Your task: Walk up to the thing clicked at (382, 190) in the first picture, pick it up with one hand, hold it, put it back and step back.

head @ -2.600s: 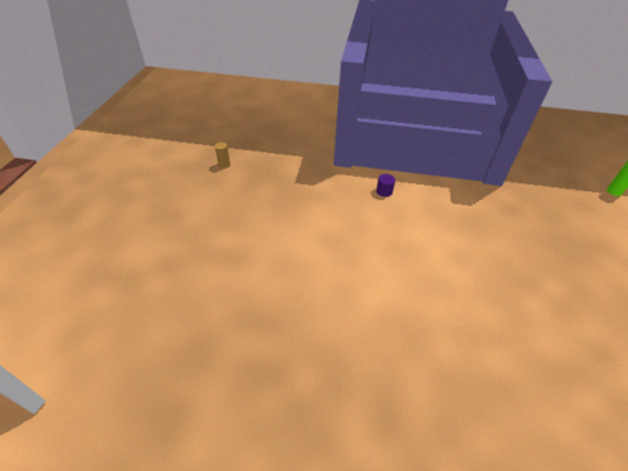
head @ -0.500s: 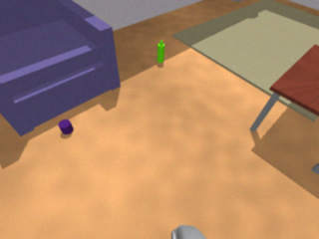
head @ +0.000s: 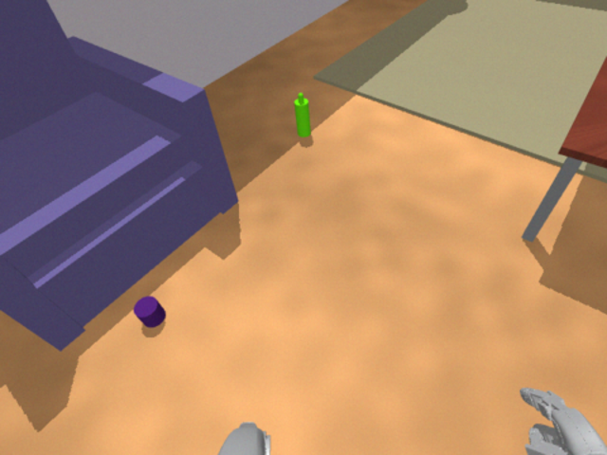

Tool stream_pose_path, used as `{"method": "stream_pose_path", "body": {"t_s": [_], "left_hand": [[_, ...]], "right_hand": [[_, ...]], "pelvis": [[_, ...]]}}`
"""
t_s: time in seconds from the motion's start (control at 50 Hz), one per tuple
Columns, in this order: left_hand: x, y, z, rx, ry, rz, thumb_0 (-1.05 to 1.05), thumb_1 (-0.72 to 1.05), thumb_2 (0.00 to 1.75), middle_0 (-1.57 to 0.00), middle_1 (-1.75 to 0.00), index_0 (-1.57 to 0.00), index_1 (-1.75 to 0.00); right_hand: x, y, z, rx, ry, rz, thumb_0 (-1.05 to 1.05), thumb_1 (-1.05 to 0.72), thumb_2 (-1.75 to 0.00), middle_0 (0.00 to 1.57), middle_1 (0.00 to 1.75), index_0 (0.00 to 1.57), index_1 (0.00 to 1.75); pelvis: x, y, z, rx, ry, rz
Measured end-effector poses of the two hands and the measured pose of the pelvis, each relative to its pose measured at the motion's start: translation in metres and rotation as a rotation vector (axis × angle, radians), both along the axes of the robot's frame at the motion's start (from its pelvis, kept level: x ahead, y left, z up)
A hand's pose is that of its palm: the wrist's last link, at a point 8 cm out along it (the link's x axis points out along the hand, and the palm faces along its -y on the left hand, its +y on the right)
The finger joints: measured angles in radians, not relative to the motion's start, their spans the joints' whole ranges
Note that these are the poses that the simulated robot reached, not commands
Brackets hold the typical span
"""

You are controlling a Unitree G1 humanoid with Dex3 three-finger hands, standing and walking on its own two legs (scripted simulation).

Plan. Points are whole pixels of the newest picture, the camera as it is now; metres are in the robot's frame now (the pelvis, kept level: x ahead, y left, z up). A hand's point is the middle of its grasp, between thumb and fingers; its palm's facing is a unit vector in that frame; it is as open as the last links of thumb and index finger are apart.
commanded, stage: walk up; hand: left
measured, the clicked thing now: (150, 311) +0.72 +0.61 -0.69
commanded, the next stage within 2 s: none
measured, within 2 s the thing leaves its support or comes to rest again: neither
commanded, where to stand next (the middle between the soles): +0.24 +0.62 m, yaw -42 degrees
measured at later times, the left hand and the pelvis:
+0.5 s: hand out of the picture +0.25 +0.50 -0.10, palm faces -0.22 -0.75 -0.62, open 7.3 cm; pelvis +0.09 +0.21 -0.01, yaw -13 degrees
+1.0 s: hand out of the picture +0.34 +0.70 -0.12, palm faces -0.39 -0.73 -0.57, open 7.4 cm; pelvis +0.14 +0.45 +0.00, yaw -24 degrees
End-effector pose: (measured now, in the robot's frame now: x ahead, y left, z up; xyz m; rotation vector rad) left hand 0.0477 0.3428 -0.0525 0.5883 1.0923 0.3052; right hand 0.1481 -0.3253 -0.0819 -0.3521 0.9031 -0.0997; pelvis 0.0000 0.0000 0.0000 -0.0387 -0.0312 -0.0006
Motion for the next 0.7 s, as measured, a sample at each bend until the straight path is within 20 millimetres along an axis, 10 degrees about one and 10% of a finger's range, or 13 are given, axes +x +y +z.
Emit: {"method": "stream_pose_path", "body": {"t_s": [0.08, 0.16, 0.4, 0.7], "left_hand": [[0.018, 0.069, -0.021, 0.029, 0.057, -0.025, 0.01, 0.89, 0.89, -0.22, -0.3, -0.22, -0.3], [0.055, 0.119, -0.034, 0.055, 0.104, -0.023, 0.01, 0.9, 0.89, -0.21, -0.3, -0.21, -0.3], [0.181, 0.149, -0.005, -0.011, 0.053, -0.241, 0.0, 0.9, 0.89, -0.21, -0.3, -0.21, -0.3], [0.238, 0.282, 0.005, 0.07, -0.056, -0.347, 0.0, 0.9, 0.89, -0.22, -0.3, -0.21, -0.3]], "right_hand": [[0.016, 0.036, 0.002, -0.06, -0.033, -0.048, 0.0, -0.91, -0.9, 0.2, 0.3, 0.2, 0.3], [-0.009, 0.077, -0.002, -0.082, 0.014, -0.133, 0.0, -0.91, -0.9, 0.2, 0.3, 0.2, 0.3], [-0.108, 0.177, -0.018, 0.003, 0.298, -0.383, 0.01, -0.9, -0.9, 0.2, 0.3, 0.2, 0.3], [-0.025, 0.279, -0.029, -0.002, 0.114, -0.358, 0.01, -0.9, -0.9, 0.2, 0.3, 0.2, 0.3]], "pelvis": [[0.023, 0.057, -0.018, 0.008, 0.025, -0.045], [0.039, 0.096, -0.02, 0.02, 0.023, -0.097], [0.084, 0.174, 0.008, 0.034, 0.035, -0.204], [0.107, 0.309, -0.015, 0.033, 0.016, -0.313]]}}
